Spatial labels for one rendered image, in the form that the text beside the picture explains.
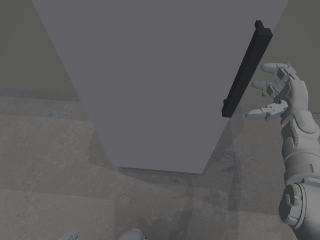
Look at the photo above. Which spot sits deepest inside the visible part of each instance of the left robot hand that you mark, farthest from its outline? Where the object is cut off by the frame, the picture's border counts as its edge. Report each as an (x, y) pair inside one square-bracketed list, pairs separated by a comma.
[(71, 236)]

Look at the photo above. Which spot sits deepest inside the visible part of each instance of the fridge door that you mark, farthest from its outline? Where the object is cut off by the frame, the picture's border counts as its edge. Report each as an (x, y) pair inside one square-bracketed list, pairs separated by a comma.
[(152, 75)]

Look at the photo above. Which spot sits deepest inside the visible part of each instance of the right robot upper arm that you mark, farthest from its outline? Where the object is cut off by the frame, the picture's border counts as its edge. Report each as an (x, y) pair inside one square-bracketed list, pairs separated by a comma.
[(300, 209)]

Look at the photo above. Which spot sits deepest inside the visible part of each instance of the left robot shin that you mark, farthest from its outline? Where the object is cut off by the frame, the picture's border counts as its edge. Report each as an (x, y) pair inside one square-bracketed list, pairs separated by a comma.
[(138, 230)]

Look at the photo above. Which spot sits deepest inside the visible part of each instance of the left robot thigh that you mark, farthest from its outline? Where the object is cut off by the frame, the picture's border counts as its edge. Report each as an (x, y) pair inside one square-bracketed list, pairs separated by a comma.
[(132, 235)]

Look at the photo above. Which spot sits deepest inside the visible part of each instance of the robot right forearm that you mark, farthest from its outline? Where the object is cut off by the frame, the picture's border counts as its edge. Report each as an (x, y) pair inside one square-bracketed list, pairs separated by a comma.
[(300, 149)]

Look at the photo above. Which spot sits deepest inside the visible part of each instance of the handle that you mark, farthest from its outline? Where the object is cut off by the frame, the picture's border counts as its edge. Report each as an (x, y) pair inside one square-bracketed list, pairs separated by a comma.
[(256, 49)]

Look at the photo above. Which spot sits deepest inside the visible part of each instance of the right robot hand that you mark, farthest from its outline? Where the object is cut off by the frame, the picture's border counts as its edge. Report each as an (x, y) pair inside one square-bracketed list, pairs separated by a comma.
[(294, 93)]

